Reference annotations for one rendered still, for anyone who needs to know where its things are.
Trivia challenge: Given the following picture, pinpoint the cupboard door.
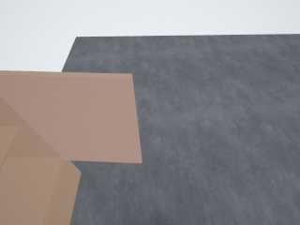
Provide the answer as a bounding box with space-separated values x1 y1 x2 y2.
0 70 143 164

